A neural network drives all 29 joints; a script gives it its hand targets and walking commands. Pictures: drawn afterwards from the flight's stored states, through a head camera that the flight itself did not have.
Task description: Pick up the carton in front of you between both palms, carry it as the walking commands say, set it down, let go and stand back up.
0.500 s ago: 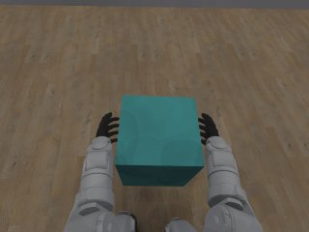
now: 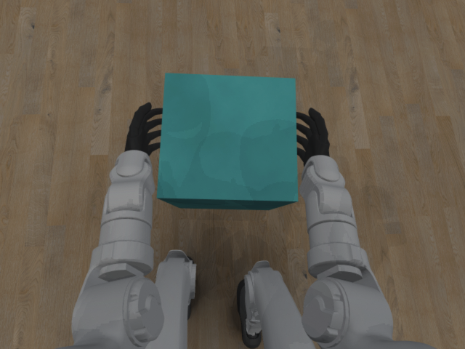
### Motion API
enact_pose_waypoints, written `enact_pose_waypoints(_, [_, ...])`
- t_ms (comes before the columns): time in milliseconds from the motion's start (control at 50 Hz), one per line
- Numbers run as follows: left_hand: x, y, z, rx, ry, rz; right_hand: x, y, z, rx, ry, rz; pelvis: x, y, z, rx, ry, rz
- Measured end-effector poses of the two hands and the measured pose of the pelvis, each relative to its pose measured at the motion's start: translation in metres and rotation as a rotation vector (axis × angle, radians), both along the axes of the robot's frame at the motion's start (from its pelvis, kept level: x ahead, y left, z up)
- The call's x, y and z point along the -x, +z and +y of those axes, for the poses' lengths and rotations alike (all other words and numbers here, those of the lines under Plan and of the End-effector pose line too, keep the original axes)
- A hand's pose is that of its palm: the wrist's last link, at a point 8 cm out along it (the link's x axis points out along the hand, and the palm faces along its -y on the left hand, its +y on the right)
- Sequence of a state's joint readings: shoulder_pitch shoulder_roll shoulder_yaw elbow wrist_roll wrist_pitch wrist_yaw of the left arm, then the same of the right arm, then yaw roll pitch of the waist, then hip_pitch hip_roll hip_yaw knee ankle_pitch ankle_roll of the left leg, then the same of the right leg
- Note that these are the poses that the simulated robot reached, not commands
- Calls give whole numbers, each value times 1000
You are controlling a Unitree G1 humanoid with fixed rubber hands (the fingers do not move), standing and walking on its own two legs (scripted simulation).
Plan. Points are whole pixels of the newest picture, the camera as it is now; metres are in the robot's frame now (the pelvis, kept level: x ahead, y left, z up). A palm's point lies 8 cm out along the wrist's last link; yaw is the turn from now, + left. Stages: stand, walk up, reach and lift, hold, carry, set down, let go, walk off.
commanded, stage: set down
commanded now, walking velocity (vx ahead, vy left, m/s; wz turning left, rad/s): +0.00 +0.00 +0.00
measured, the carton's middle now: (227, 155) +0.46 +0.01 -0.15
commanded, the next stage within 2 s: none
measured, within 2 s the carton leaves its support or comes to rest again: rests again in 1.34 s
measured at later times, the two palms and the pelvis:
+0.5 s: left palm (157, 150) +0.49 +0.17 -0.24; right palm (287, 158) +0.48 -0.13 -0.22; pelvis -0.02 +0.02 -0.12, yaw -3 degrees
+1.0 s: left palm (167, 151) +0.54 +0.17 -0.39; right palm (272, 161) +0.52 -0.13 -0.38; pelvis -0.03 +0.01 -0.22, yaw -3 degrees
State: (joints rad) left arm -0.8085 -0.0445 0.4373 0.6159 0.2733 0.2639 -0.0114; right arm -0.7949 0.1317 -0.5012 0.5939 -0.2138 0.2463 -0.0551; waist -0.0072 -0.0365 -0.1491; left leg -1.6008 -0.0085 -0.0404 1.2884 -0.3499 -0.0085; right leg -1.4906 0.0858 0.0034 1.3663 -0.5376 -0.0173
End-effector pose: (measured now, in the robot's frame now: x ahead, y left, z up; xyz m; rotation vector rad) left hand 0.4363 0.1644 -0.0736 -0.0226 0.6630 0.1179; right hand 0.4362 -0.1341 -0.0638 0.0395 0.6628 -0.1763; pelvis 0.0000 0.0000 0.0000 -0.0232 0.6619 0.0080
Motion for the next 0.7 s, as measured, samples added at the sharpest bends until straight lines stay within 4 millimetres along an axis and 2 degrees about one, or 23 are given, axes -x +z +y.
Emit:
enact_pose_waypoints(400, [-47, -135, 2, -1, -42, 12, -36, -133, 2, 26, -22, 11, 19, -102, 17, 31, -11, 141])
enact_pose_waypoints(700, [-76, -223, 0, -25, -68, 42, -62, -223, 0, 39, -13, 43, 33, -163, 20, 31, -20, 151])
